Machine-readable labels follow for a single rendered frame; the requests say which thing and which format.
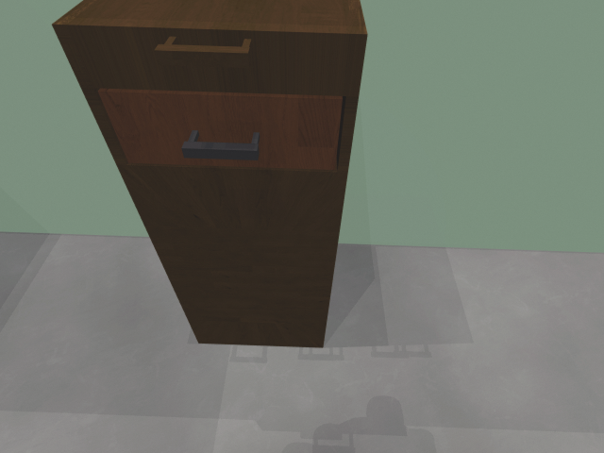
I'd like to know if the handle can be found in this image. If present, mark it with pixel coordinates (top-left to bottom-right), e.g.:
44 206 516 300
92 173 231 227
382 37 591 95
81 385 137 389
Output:
181 130 260 160
154 44 251 68

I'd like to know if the drawer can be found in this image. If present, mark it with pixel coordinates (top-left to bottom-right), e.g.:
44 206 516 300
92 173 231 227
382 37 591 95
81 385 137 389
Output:
98 89 343 170

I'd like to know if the cabinet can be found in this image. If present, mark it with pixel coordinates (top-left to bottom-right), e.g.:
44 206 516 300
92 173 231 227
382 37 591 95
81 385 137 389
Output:
52 0 368 348

